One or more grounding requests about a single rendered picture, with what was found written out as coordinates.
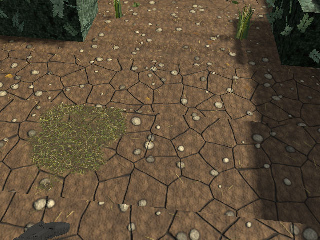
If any left robot hand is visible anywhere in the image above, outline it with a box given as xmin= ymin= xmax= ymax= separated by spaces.
xmin=14 ymin=221 xmax=71 ymax=240

